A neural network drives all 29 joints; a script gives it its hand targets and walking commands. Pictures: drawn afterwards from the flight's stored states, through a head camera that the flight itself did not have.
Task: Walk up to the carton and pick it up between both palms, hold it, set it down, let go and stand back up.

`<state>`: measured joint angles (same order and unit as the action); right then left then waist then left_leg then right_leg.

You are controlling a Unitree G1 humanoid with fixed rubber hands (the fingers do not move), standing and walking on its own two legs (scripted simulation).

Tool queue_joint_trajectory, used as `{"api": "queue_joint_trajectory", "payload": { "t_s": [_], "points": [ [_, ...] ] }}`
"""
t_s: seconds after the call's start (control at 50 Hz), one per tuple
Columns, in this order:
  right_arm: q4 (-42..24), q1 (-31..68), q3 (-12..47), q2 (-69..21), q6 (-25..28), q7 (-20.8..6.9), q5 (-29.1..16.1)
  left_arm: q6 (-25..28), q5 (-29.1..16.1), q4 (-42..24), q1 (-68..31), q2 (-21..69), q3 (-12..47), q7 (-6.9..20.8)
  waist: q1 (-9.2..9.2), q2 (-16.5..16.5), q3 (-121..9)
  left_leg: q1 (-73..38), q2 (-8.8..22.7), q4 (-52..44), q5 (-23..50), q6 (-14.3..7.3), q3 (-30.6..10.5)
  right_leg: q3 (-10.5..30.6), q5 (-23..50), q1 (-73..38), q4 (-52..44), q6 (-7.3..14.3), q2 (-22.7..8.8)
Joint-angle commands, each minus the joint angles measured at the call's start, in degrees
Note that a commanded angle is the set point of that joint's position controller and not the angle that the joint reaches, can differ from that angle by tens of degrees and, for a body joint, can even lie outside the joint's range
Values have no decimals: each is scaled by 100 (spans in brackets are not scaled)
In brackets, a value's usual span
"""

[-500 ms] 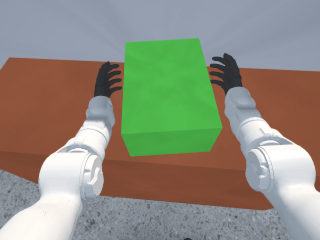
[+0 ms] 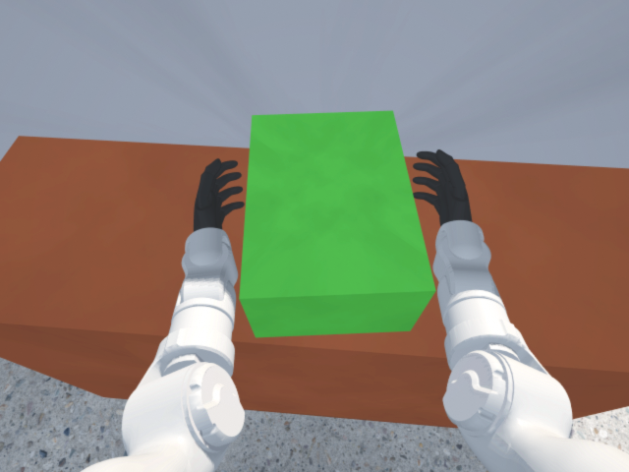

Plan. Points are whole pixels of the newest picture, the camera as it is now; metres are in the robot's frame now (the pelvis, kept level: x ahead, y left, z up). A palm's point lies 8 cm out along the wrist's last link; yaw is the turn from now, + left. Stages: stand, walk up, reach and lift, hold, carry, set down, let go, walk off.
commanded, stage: reach and lift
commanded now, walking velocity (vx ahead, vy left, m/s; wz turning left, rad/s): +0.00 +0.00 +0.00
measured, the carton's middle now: (327, 218) +0.47 +0.01 -0.02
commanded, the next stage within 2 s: none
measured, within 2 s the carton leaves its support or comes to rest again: leaves its support in 1.30 s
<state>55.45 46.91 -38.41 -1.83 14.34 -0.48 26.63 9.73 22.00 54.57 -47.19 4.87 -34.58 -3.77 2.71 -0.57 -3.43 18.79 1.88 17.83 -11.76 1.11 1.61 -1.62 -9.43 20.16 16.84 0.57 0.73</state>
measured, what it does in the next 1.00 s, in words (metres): stands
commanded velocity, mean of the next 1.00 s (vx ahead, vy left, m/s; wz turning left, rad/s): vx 0.00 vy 0.00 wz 0.00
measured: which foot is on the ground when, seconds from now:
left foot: down 0.00-1.00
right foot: down 0.00-1.00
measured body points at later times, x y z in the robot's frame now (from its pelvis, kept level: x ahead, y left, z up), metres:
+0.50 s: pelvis +0.00 +0.00 +0.00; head +0.08 +0.01 +0.44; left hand +0.43 +0.17 +0.05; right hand +0.44 -0.15 +0.06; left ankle -0.05 +0.13 -0.75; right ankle -0.03 -0.11 -0.75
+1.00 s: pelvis -0.01 +0.00 +0.00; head +0.06 +0.01 +0.45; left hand +0.41 +0.17 +0.06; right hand +0.43 -0.15 +0.06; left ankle -0.05 +0.13 -0.75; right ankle -0.03 -0.11 -0.75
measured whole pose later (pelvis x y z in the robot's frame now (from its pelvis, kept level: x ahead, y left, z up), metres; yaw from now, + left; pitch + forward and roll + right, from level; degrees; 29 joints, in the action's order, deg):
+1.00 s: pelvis -0.01 +0.00 +0.00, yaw +0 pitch +12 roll +0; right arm 58.9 44.7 -33.4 -0.7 17.2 2.3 22.7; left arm 7.6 21.5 53.1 -44.7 4.7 -31.2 -5.3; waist 2.4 -0.7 -4.0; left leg 18.4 1.8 18.3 -11.3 0.9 1.8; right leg -2.1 -8.8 19.5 16.8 0.4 0.5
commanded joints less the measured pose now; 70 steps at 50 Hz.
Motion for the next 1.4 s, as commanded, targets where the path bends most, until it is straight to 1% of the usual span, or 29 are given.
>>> {"api": "queue_joint_trajectory", "payload": {
  "t_s": [0.0,0.04,0.1,0.12,0.16,0.18,0.22,0.24,0.3,0.36,0.4,0.46,0.54,0.56,0.58,0.64,0.74,0.78,0.82,0.88,1.02,1.1,1.12,1.2,1.24,1.26,1.28,1.36,1.38],
  "points": [
    [282,2043,1638,-2649,-29,-776,304,-149,345,139,-2057,2179,1181,708,48,-79,-2537,-126,-150,32,2435,36,666,-280,3500,-2559,648,-266,-189],
    [294,1939,1613,-2631,-19,-745,286,-243,341,90,-1946,2242,1278,710,-18,-11,-2446,-366,-122,131,2787,45,646,-326,3590,-2288,654,-290,-166],
    [308,1924,1552,-2649,-3,-758,314,-336,357,4,-1850,2327,1223,695,-27,-34,-2489,-811,-99,235,3044,91,601,-399,3231,-1994,595,-303,-97],
    [284,1884,1567,-2621,-23,-767,307,-341,342,-49,-1861,2380,1249,690,-10,-119,-2409,-875,-77,208,3096,101,600,-415,3122,-1865,511,-295,-88],
    [149,1954,1583,-2676,-12,-800,338,-361,273,2,-1852,2430,1356,709,-17,-76,-2588,-849,-77,233,3138,122,545,-422,3137,-1892,520,-275,-67],
    [232,1948,1562,-2682,15,-820,350,-352,272,-90,-1890,2451,1410,690,-29,-32,-2618,-991,-33,317,3425,113,544,-445,3128,-1755,574,-274,-42],
    [331,1891,1536,-2627,33,-833,344,-369,409,-65,-1809,2462,1373,623,58,77,-2477,-1205,-9,384,3513,146,562,-452,2967,-1492,473,-204,-30],
    [279,1892,1530,-2585,68,-830,370,-369,406,-148,-1823,2512,1390,612,41,20,-2492,-1310,5,412,3566,178,555,-487,2885,-1395,443,-204,-1],
    [421,1803,1512,-2676,99,-824,371,-337,407,-121,-1793,2539,1421,633,4,48,-2513,-1140,-47,378,3517,185,553,-429,3059,-1523,406,-179,-38],
    [236,1839,1474,-2559,24,-782,457,-419,539,99,-1577,2424,1148,683,71,-154,-2473,-664,-109,105,2738,35,589,-390,3048,-2044,431,-255,-82],
    [170,1920,1560,-2643,41,-758,380,-379,395,-10,-1752,2400,1248,709,78,-194,-2614,-535,-116,104,2744,-10,607,-356,3295,-2230,602,-302,-118],
    [312,1788,1514,-2725,46,-761,331,-360,401,2,-1780,2491,1312,711,15,38,-2520,-680,-130,128,2769,13,621,-349,3186,-1944,493,-247,-113],
    [279,1852,1722,-2753,120,-717,251,-309,381,28,-1770,2470,1359,704,46,-88,-2502,-391,-145,110,2789,4,583,-318,3606,-2318,623,-265,-135],
    [375,1770,1720,-2695,125,-713,279,-297,412,101,-1658,2474,1356,701,-5,-217,-2452,-356,-87,69,2826,17,555,-342,3692,-2292,649,-276,-121],
    [362,1809,1770,-2722,157,-720,273,-294,420,88,-1664,2520,1361,694,54,-140,-2467,-360,-91,88,2881,42,562,-318,3651,-2257,632,-272,-103],
    [511,1863,1764,-2622,309,-710,283,-242,393,155,-1624,2579,1506,648,40,-12,-2611,-881,-31,285,3505,144,509,-431,3316,-1705,503,-182,-27],
    [534,1992,1816,-2593,373,-669,258,-242,308,132,-1725,2561,1555,650,46,-41,-2729,-746,-86,203,2927,65,538,-382,3241,-1995,468,-203,-7],
    [441,2145,1948,-2711,437,-638,185,-208,253,199,-1775,2604,1624,641,39,-110,-2859,-501,-109,235,2952,57,513,-321,3628,-2297,606,-190,-58],
    [453,2204,2082,-2677,506,-626,131,-128,248,152,-1783,2552,1655,608,131,-126,-2948,-149,-112,154,2888,48,519,-291,3933,-2583,690,-181,-69],
    [556,2197,2117,-2685,519,-580,15,-115,179,222,-1859,2526,1683,633,85,14,-2736,-191,-121,148,2762,56,480,-257,3856,-2520,666,-182,-93],
    [390,2404,2604,-2708,603,-526,-262,-96,-140,-25,-1995,2689,2103,592,44,-125,-3202,-442,-123,246,2932,124,437,-304,3807,-2439,630,-168,6],
    [443,2364,2708,-2672,576,-461,-404,-113,-285,-66,-2042,2673,2328,628,-95,-109,-3183,-565,-134,236,2829,129,401,-281,3724,-2536,569,-152,19],
    [506,2336,2760,-2663,537,-439,-447,-126,-301,12,-2008,2609,2259,654,-23,-147,-3004,-537,-158,196,2648,86,431,-284,3626,-2583,528,-162,19],
    [162,2480,2902,-2735,402,-393,-672,-212,-498,-251,-2372,2630,2565,673,-126,-70,-3132,-598,-167,123,2319,96,358,-244,3263,-2696,453,-144,12],
    [-22,2626,2906,-2756,343,-392,-710,-230,-550,-453,-2575,2622,2562,696,-55,24,-3117,-667,-188,98,2063,96,370,-253,2798,-2561,364,-131,9],
    [-71,2736,2858,-2776,288,-394,-741,-295,-575,-400,-2624,2643,2551,695,-115,102,-2987,-735,-225,24,1887,128,349,-264,2563,-2465,285,-120,-3],
    [-66,2704,2916,-2712,217,-407,-756,-352,-590,-437,-2603,2629,2540,680,-82,80,-2935,-854,-187,44,1929,122,328,-274,2396,-2443,255,-108,23],
    [57,2705,2619,-2675,-112,-428,-641,-699,-494,-326,-2738,2534,2358,776,-172,-42,-2318,-822,-190,-213,1135,50,393,-291,1441,-2274,30,-124,1],
    [7,2626,2599,-2684,-170,-451,-665,-772,-476,-461,-2638,2537,2320,782,-117,-27,-2361,-889,-202,-223,1077,3,432,-289,1279,-2261,22,-132,33]
  ]
}}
